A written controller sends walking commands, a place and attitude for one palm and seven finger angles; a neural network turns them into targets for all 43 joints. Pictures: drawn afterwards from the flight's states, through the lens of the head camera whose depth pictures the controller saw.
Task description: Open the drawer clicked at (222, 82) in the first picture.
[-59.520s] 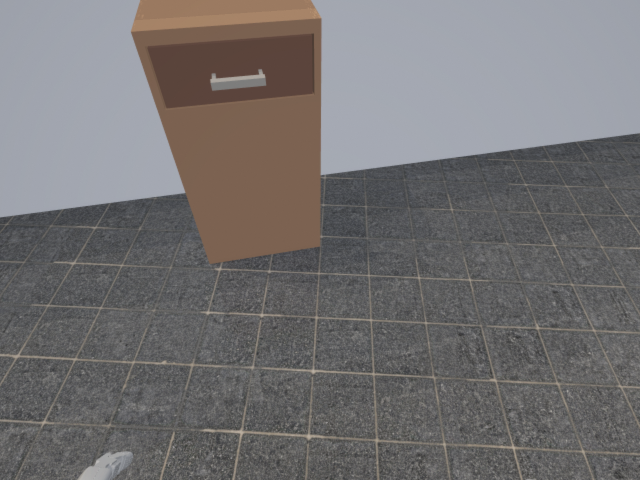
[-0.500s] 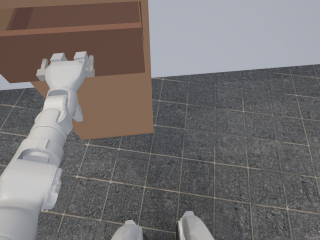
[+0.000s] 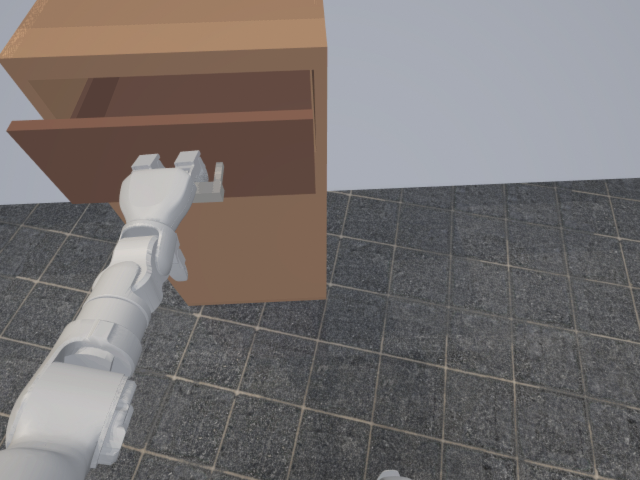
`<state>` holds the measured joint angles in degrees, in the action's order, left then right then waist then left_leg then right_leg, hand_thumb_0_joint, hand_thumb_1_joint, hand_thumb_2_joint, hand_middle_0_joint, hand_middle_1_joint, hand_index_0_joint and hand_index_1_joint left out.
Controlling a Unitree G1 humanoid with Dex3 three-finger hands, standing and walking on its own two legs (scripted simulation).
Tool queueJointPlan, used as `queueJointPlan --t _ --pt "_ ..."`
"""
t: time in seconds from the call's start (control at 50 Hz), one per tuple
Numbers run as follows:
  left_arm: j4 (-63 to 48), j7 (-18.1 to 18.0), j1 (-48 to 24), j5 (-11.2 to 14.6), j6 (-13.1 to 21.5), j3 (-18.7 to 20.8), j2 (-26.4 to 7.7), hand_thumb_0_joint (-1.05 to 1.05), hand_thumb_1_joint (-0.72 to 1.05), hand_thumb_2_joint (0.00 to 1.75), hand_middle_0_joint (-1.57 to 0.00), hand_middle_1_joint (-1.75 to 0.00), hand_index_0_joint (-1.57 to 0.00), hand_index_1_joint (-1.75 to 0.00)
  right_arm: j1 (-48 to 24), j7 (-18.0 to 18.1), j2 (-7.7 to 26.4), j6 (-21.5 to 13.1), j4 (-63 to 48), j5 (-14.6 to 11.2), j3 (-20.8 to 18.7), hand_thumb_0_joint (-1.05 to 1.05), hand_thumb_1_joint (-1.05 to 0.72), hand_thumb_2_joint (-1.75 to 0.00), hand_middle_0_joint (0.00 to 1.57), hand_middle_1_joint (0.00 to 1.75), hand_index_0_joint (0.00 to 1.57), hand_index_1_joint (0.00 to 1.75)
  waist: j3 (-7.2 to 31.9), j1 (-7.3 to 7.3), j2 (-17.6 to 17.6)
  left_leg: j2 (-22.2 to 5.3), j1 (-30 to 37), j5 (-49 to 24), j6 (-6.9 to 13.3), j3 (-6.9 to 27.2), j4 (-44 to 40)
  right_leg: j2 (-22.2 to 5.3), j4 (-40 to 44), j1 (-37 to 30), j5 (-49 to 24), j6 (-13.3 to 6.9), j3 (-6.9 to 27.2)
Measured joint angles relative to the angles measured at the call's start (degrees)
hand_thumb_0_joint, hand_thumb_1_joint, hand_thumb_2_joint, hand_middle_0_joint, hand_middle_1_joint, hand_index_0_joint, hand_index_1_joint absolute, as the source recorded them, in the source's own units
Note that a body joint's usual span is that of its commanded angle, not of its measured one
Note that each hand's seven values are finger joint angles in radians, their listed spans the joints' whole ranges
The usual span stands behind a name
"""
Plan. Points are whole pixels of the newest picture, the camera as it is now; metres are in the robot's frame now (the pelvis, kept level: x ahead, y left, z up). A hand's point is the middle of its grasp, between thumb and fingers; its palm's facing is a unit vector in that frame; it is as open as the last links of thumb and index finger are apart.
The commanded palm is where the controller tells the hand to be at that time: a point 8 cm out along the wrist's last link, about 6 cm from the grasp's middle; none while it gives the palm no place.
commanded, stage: lift the fingers back up to retry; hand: left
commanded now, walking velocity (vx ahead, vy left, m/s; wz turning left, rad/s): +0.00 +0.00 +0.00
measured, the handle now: (176, 182) +0.52 +0.22 +0.02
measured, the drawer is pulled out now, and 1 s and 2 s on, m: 0.10 0.10 0.10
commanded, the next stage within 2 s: re-aim the fingers above the handle in 0.04 s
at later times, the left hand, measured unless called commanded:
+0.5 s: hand (178, 223) +0.45 +0.20 +0.02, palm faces -0.04 -0.03 -1.00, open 14.1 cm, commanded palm +0.43 +0.19 +0.07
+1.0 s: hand (178, 222) +0.46 +0.21 +0.01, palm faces -0.06 -0.03 -1.00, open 13.8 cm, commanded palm +0.44 +0.20 +0.07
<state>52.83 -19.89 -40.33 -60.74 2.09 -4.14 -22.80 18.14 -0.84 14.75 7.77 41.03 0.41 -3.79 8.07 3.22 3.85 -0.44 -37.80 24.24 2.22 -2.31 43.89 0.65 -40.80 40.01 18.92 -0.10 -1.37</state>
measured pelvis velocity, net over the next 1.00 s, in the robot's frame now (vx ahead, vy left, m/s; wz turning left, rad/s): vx -0.01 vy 0.00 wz -0.01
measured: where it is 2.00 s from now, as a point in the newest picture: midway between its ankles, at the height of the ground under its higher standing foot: outside the picture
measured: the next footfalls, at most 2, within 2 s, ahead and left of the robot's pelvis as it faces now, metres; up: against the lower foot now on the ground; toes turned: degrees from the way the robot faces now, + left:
none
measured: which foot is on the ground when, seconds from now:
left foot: down 0.00-1.00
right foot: down 0.00-1.00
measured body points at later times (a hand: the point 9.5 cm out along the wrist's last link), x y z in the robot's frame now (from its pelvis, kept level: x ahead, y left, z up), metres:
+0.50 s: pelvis -0.01 -0.01 +0.00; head +0.09 -0.02 +0.44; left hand +0.44 +0.20 +0.07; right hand +0.02 -0.27 -0.14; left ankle -0.04 +0.09 -0.71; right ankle +0.00 -0.12 -0.71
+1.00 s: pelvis -0.01 +0.00 +0.00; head +0.09 -0.01 +0.43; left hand +0.45 +0.20 +0.06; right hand +0.00 -0.28 -0.14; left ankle -0.04 +0.09 -0.71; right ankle +0.00 -0.12 -0.71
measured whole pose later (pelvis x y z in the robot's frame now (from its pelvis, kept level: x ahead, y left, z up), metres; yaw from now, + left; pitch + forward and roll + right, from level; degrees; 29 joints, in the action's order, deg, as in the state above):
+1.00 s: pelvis -0.01 +0.00 +0.00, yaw -1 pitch +19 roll -1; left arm 59.6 -20.2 -44.4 -62.6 4.1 -2.1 -25.5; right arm 19.2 -0.1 15.2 6.5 41.8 0.7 -3.4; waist 7.5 5.2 3.0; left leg -0.6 -41.2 23.7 2.1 -2.9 45.4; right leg 0.8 -42.8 43.9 18.3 -0.4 -0.7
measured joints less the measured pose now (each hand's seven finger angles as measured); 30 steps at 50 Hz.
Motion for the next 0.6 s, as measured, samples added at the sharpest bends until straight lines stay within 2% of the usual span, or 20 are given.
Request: queueJointPlan --t 0.08,0.24,0.4,0.6 --pt "1.6 0.8 -0.8 -0.1 -1.1 -0.6 0.4 0.00 -0.49 0.30 -0.29 -1.19 -0.31 -1.20 -1.3 -0.1 -0.1 0.3 -0.5 -0.1 0.3 0.00 -0.90 -0.90 0.20 0.30 0.21 0.30 -0.2 -0.04 -0.3 0.1 1.0 -0.5 -0.1 0.1 -1.0 0.0 0.6 -0.9 -0.3 -0.2 -0.1" --pt "1.8 2.0 -1.2 -0.7 0.6 -0.1 -0.8 0.00 -0.49 0.30 -0.27 -1.18 -0.29 -1.18 -1.6 0.5 -0.2 0.0 -1.5 0.2 0.3 0.00 -0.90 -0.90 0.20 0.30 0.21 0.30 -0.6 0.06 -0.8 0.0 0.9 -0.9 -0.4 0.1 -1.2 0.0 0.4 -0.6 -0.4 -0.5 -0.1" --pt "1.1 1.0 -0.2 -0.7 1.6 0.5 -1.0 0.00 -0.49 0.30 -0.26 -1.16 -0.27 -1.16 0.0 0.4 -0.1 0.0 -0.3 0.4 -0.4 0.00 -0.90 -0.90 0.20 0.30 0.21 0.30 -0.6 -0.06 -0.4 0.0 0.3 -0.7 -0.5 0.1 -0.6 0.1 -0.2 0.0 -0.2 -0.5 -0.1" --pt "3.2 -0.5 -1.7 -1.2 0.7 -0.1 0.1 0.00 -0.49 0.30 -0.28 -1.18 -0.28 -1.18 0.7 0.2 -0.4 -0.2 1.2 0.4 -0.2 0.00 -0.90 -0.90 0.20 0.30 0.21 0.30 -0.7 0.47 -0.2 0.1 -0.4 -0.8 -0.4 0.1 -0.1 -0.1 -0.7 0.7 -0.3 -0.5 0.0"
